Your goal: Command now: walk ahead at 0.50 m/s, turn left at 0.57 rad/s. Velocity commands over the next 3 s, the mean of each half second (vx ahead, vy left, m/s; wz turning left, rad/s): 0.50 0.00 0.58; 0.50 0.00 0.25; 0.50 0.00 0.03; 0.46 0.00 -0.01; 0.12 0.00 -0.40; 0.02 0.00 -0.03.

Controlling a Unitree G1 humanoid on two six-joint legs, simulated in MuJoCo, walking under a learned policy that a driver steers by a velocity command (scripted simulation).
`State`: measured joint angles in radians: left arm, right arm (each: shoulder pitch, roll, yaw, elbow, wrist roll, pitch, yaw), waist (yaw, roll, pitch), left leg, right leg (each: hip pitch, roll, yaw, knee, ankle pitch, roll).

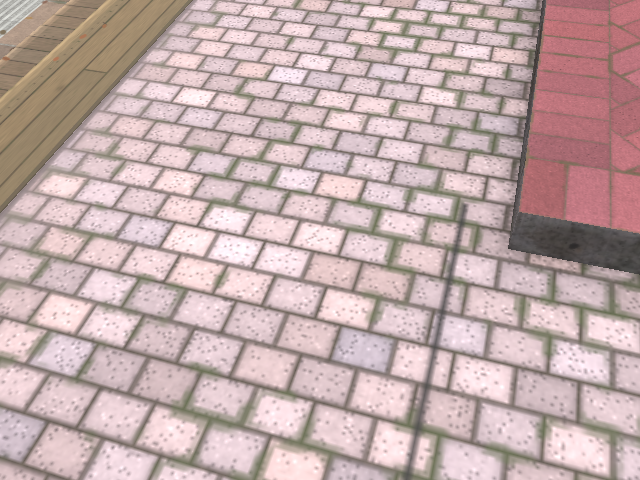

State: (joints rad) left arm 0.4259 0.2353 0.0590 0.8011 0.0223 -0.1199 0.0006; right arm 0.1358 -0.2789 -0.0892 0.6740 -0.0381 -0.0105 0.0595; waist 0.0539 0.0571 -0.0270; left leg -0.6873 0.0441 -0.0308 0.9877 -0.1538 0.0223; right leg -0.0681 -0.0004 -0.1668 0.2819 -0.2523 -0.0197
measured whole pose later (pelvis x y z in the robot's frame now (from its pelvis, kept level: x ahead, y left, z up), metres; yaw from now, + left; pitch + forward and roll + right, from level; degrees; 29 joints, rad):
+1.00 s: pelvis +0.56 +0.13 +0.00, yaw +25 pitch +1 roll -1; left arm 0.39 0.24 0.04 0.85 0.01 -0.08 -0.02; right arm 0.22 -0.27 -0.04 0.75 -0.04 -0.03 0.03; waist 0.03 0.05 0.01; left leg -0.58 0.04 -0.04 1.01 -0.23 0.04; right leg -0.13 0.07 -0.05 0.30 -0.19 -0.08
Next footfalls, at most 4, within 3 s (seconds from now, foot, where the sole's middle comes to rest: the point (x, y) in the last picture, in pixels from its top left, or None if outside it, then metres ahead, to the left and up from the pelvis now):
0.20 left None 0.26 0.12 -0.78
0.74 right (335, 434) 0.61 0.07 -0.78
1.26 left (214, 360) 0.79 0.36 -0.78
1.80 right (252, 248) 1.14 0.32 -0.78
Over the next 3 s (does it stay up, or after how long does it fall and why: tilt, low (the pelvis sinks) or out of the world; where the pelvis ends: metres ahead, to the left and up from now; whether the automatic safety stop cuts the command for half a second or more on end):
stays up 1.11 0.38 0.00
